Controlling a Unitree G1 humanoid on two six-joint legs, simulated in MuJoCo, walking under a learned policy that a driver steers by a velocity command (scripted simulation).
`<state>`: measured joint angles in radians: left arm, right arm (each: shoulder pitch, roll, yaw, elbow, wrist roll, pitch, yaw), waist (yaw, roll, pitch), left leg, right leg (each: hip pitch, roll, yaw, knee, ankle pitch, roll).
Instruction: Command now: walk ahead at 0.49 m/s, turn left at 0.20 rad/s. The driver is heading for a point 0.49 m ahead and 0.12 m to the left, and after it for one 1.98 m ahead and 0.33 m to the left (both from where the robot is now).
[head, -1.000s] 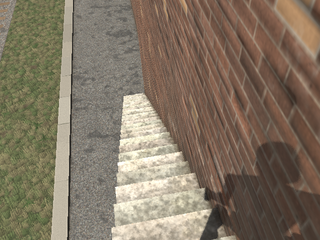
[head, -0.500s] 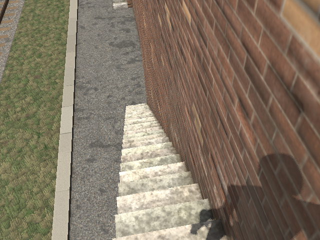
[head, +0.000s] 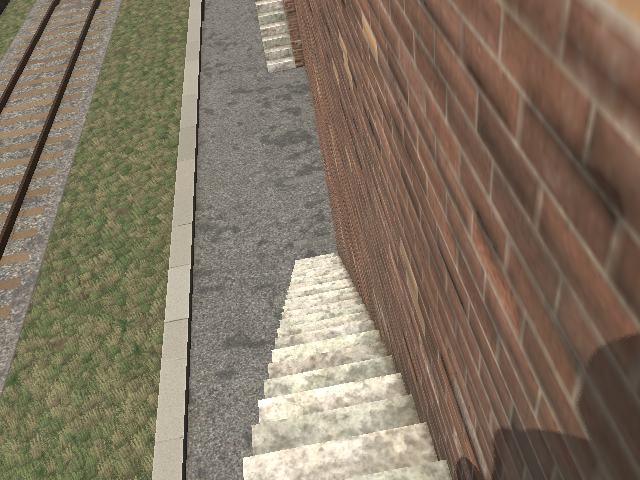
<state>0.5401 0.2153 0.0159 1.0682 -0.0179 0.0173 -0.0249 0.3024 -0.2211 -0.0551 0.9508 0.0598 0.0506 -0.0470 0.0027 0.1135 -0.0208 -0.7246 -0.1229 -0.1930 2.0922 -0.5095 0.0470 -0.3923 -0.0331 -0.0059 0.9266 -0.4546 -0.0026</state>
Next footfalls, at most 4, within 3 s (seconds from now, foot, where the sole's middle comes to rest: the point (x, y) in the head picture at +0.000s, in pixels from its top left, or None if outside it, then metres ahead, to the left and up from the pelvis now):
0.42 left None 0.24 0.27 -0.92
1.04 right None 0.51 0.07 -1.12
1.52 left None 0.77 0.34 -1.31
1.84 right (388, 460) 1.03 0.03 -1.51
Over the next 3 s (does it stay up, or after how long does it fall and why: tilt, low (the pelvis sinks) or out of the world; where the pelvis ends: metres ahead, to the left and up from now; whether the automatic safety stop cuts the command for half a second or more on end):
stays up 1.31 0.27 -1.00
